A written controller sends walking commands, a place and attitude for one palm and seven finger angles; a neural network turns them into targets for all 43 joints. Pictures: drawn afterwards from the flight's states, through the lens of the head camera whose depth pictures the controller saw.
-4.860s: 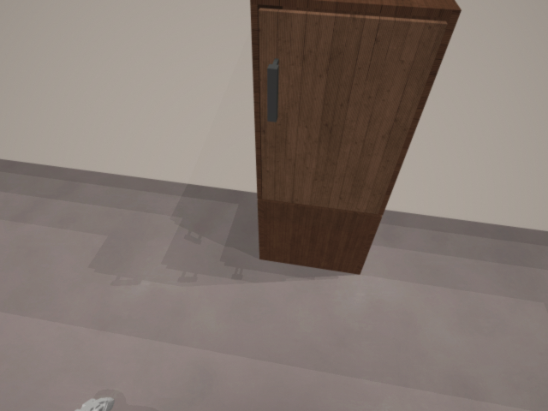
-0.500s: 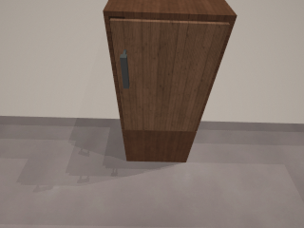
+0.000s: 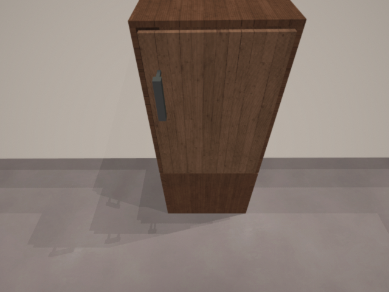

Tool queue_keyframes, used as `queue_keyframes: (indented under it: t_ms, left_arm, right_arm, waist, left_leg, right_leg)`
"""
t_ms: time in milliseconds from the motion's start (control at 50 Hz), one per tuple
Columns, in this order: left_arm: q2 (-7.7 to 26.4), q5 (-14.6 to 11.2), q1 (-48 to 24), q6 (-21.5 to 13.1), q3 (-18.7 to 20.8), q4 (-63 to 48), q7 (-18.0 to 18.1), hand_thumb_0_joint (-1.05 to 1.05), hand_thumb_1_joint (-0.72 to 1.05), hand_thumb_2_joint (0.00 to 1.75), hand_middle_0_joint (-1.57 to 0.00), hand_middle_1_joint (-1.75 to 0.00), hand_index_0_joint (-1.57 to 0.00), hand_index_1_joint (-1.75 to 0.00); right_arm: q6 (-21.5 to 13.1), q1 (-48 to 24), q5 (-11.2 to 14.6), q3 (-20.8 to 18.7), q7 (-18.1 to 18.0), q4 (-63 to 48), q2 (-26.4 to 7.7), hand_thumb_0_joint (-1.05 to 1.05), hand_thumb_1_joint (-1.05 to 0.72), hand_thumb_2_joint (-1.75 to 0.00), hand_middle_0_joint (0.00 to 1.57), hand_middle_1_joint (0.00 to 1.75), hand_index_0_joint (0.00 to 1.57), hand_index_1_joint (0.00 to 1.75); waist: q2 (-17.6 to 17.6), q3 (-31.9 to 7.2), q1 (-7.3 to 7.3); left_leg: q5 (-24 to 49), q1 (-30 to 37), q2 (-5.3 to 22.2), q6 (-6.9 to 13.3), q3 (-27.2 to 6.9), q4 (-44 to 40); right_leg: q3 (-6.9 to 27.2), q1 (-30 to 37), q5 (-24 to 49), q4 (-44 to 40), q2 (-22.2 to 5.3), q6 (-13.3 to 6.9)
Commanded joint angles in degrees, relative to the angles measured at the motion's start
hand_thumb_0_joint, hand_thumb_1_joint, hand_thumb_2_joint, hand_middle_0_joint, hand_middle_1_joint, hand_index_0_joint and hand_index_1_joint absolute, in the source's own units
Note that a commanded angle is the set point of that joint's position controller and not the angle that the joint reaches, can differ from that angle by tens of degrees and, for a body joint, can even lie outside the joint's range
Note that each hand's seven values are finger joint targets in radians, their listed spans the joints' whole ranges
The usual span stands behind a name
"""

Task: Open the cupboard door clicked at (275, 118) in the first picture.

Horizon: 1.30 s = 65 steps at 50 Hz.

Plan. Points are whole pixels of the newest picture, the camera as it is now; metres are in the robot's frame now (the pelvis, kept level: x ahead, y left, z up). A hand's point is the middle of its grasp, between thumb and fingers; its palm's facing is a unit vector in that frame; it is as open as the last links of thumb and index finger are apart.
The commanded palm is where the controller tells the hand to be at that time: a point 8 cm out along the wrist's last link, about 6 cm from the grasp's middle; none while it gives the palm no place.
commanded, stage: look again from close up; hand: left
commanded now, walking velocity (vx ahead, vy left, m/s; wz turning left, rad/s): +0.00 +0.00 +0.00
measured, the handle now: (160, 96) +0.62 +0.13 +0.07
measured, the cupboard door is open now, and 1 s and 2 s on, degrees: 0 0 0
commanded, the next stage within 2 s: shuffle to correct the standing spot in 0.08 s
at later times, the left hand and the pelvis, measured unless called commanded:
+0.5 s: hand out of the picture +0.01 +0.14 -0.18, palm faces +0.00 -0.98 -0.19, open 7.4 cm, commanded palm none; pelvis +0.03 -0.03 -0.01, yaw -1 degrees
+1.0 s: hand out of the picture +0.11 +0.14 -0.18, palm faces +0.04 -0.98 -0.21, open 7.4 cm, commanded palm none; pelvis +0.08 -0.04 +0.00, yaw -2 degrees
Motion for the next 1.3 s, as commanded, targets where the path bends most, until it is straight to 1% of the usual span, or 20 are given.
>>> queue_keyframes:
  t_ms: [0,220,320,400,460,500,540,580,700,740,760,780,800,860,1040,1060,1120,1160,1200,1280]
  left_arm:
    - [6.5,-0.3,3.8,-0.1,1.1,-1.4,0.2,0.00,0.90,0.90,-0.20,-0.30,-0.20,-0.30]
    - [6.2,0.0,4.1,0.7,1.1,-1.0,-0.3,0.00,0.90,0.90,-0.20,-0.30,-0.20,-0.30]
    - [5.6,0.8,4.2,1.6,1.7,-2.2,-1.6,0.00,0.90,0.90,-0.20,-0.30,-0.20,-0.30]
    - [4.8,0.9,5.7,1.3,2.2,-2.7,-2.1,0.00,0.90,0.90,-0.20,-0.30,-0.20,-0.30]
    - [6.1,0.8,11.2,0.6,3.1,-1.2,-2.0,0.00,0.90,0.90,-0.20,-0.30,-0.20,-0.30]
    - [9.2,0.8,18.1,0.0,3.8,1.0,-1.2,0.00,0.90,0.90,-0.20,-0.30,-0.20,-0.30]
    - [6.8,1.0,19.4,-0.5,3.4,1.6,-0.5,0.00,0.90,0.90,-0.20,-0.30,-0.20,-0.30]
    - [6.7,1.0,17.2,-0.7,3.2,0.9,0.0,0.00,0.90,0.90,-0.20,-0.30,-0.20,-0.30]
    - [5.6,0.2,11.7,-0.9,1.9,0.2,0.4,0.00,0.90,0.90,-0.20,-0.30,-0.20,-0.30]
    - [7.5,-0.3,10.8,-0.8,2.3,-0.4,0.6,0.00,0.90,0.90,-0.20,-0.30,-0.20,-0.30]
    - [6.6,-0.9,11.8,-0.6,2.3,-0.8,0.7,0.00,0.90,0.90,-0.20,-0.30,-0.20,-0.30]
    - [3.8,-1.6,13.4,-0.3,2.0,-1.7,1.1,0.00,0.90,0.90,-0.20,-0.30,-0.20,-0.30]
    - [4.3,-0.8,13.3,0.3,2.2,-2.6,1.2,0.00,0.90,0.90,-0.20,-0.30,-0.20,-0.30]
    - [2.7,0.1,9.2,2.6,2.7,-3.0,1.1,0.00,0.90,0.90,-0.20,-0.30,-0.20,-0.30]
    - [1.6,0.5,5.0,3.6,3.5,-7.8,-0.2,0.00,0.90,0.90,-0.20,-0.30,-0.20,-0.30]
    - [5.8,0.0,7.6,2.4,2.7,-6.5,0.7,0.00,0.90,0.90,-0.20,-0.30,-0.20,-0.30]
    - [12.7,0.7,0.2,0.5,4.1,-12.8,0.2,0.00,0.90,0.90,-0.20,-0.30,-0.20,-0.30]
    - [13.0,1.4,-3.0,0.6,3.0,-12.9,-0.1,0.00,0.90,0.90,-0.20,-0.30,-0.20,-0.30]
    - [11.2,0.6,-4.9,0.9,3.1,-13.3,-0.2,0.00,0.90,0.90,-0.20,-0.30,-0.20,-0.30]
    - [9.8,0.4,-3.0,2.7,2.8,-13.4,-0.1,0.00,0.90,0.90,-0.20,-0.30,-0.20,-0.30]
  right_arm:
    - [-1.1,2.1,-0.2,-1.1,-0.2,-1.4,-5.4,0.00,-0.90,-0.90,0.20,0.30,0.20,0.30]
    - [-0.5,1.3,-0.4,-1.3,-0.1,-0.3,-4.9,0.00,-0.90,-0.90,0.20,0.30,0.20,0.30]
    - [0.3,1.6,-0.8,-2.8,-0.3,-1.4,-7.7,0.00,-0.90,-0.90,0.20,0.30,0.20,0.30]
    - [-0.1,2.8,-0.9,-3.6,-0.8,-2.2,-8.5,0.00,-0.90,-0.90,0.20,0.30,0.20,0.30]
    - [-0.6,0.3,-0.7,-3.4,-0.8,-3.4,-6.2,0.00,-0.90,-0.90,0.20,0.30,0.20,0.30]
    - [-0.9,-5.6,-0.6,-2.6,-0.4,-6.2,-3.0,0.00,-0.90,-0.90,0.20,0.30,0.20,0.30]
    - [-1.0,-7.6,-0.8,-2.9,-0.3,-6.7,-2.9,0.00,-0.90,-0.90,0.20,0.30,0.20,0.30]
    - [-0.9,-8.7,-0.6,-3.0,0.5,-6.9,-1.9,0.00,-0.90,-0.90,0.20,0.30,0.20,0.30]
    - [-0.3,-4.5,0.5,-1.2,0.1,-4.8,0.8,0.00,-0.90,-0.90,0.20,0.30,0.20,0.30]
    - [-0.8,2.8,0.5,-2.3,-0.7,-2.7,-3.3,0.00,-0.90,-0.90,0.20,0.30,0.20,0.30]
    - [-1.1,5.6,0.4,-3.2,-1.1,-3.0,-7.0,0.00,-0.90,-0.90,0.20,0.30,0.20,0.30]
    - [-1.0,8.0,0.7,-3.6,-1.5,-3.1,-9.0,0.00,-0.90,-0.90,0.20,0.30,0.20,0.30]
    - [-0.3,5.7,1.3,-3.4,-1.6,-3.9,-8.9,0.00,-0.90,-0.90,0.20,0.30,0.20,0.30]
    - [0.1,-3.7,0.2,-2.6,-1.8,-6.3,-5.0,0.00,-0.90,-0.90,0.20,0.30,0.20,0.30]
    - [1.7,-5.6,-1.3,-5.4,0.1,-9.6,-7.4,0.00,-0.90,-0.90,0.20,0.30,0.20,0.30]
    - [0.8,-8.8,-0.1,-6.7,0.0,-10.5,-12.3,0.00,-0.90,-0.90,0.20,0.30,0.20,0.30]
    - [2.2,-5.9,-1.2,-4.4,2.1,-14.7,-2.6,0.00,-0.90,-0.90,0.20,0.30,0.20,0.30]
    - [1.7,-3.1,-0.7,-4.3,2.7,-14.5,-1.0,0.00,-0.90,-0.90,0.20,0.30,0.20,0.30]
    - [2.3,-1.3,-0.4,-4.8,2.1,-14.0,-5.0,0.00,-0.90,-0.90,0.20,0.30,0.20,0.30]
    - [2.2,0.6,-1.4,-4.6,1.7,-13.0,-7.9,0.00,-0.90,-0.90,0.20,0.30,0.20,0.30]
  waist:
    - [-2.1,2.1,0.53]
    - [-1.1,1.9,0.29]
    - [2.6,7.9,-0.05]
    - [4.4,5.4,0.04]
    - [-4.7,2.2,2.53]
    - [-17.9,3.5,5.73]
    - [-9.9,4.4,5.26]
    - [-5.1,3.4,4.04]
    - [-6.2,0.9,-0.37]
    - [-5.4,-4.3,-3.20]
    - [0.3,-7.7,-4.08]
    - [10.5,-10.7,-3.42]
    - [9.3,-8.1,-2.22]
    - [5.8,3.2,0.92]
    - [8.4,-3.0,0.83]
    - [-2.4,-9.6,3.10]
    - [-4.1,-4.5,0.00]
    - [1.5,-3.5,-2.91]
    - [-14.5,-0.1,-3.02]
    - [1.9,11.1,-1.51]
  left_leg:
    - [15.1,1.3,7.3,0.5,-7.3,-5.2]
    - [6.9,2.2,8.1,0.7,-6.7,-4.7]
    - [-8.6,-1.1,13.2,3.8,-13.8,-9.9]
    - [-1.8,1.0,15.8,5.8,-15.8,-7.5]
    - [3.6,-8.5,9.3,2.3,-5.3,6.2]
    - [-18.9,-24.8,1.5,-1.1,1.6,26.1]
    - [-17.9,-29.9,3.6,-0.9,-1.8,36.1]
    - [-15.9,-29.5,4.3,-1.1,-1.1,34.0]
    - [1.4,-6.2,0.6,-2.1,1.5,9.1]
    - [23.2,8.0,2.7,-0.3,-0.9,0.9]
    - [47.0,18.3,12.1,5.0,-10.4,4.1]
    - [69.7,19.7,24.2,13.5,-20.9,0.7]
    - [71.0,14.6,26.1,16.2,-19.5,-2.3]
    - [47.9,-3.8,21.5,12.6,-15.0,-8.0]
    - [16.3,-5.2,16.6,8.8,-11.5,-9.2]
    - [25.2,1.9,16.6,4.1,-9.0,2.7]
    - [-7.1,-11.0,2.3,-2.4,-0.9,14.5]
    - [-4.1,-2.5,0.5,-2.9,-0.2,11.6]
    - [-3.0,-4.0,2.7,-2.1,-2.8,10.7]
    - [-17.4,-15.0,6.8,0.3,-11.2,-4.1]
  right_leg:
    - [4.1,-1.1,15.4,-4.5,-4.5,-2.4]
    - [3.3,-1.6,7.8,-4.2,-3.4,-2.7]
    - [0.1,-9.1,-3.3,0.8,-0.3,-2.8]
    - [-0.4,-10.6,-2.1,3.1,0.3,-3.0]
    - [7.7,2.3,6.8,-4.2,-4.2,-5.3]
    - [22.3,12.8,33.3,-10.4,-15.7,-12.1]
    - [18.9,15.4,47.9,-7.8,-16.2,-15.9]
    - [14.0,15.4,46.3,-7.0,-13.2,-14.8]
    - [5.3,4.6,56.9,-4.1,-6.7,-8.0]
    - [4.2,1.3,51.9,4.8,-4.5,-4.0]
    - [2.4,-7.7,36.6,12.0,-1.8,-1.1]
    - [0.6,-11.9,-4.2,24.1,1.6,1.1]
    - [3.1,-11.5,-17.6,30.8,1.6,0.3]
    - [3.8,-10.8,-12.5,31.8,-1.7,1.0]
    - [-2.1,-7.9,-6.4,18.7,-1.0,1.3]
    - [2.3,-7.6,-2.4,5.6,-3.1,0.3]
    - [17.6,-7.2,6.7,-5.5,-14.1,-7.5]
    - [10.0,-14.4,5.9,-2.4,-10.5,-6.9]
    - [8.0,-17.8,-4.6,-2.1,-6.6,-4.3]
    - [2.7,-18.5,-17.6,1.7,-0.9,-1.5]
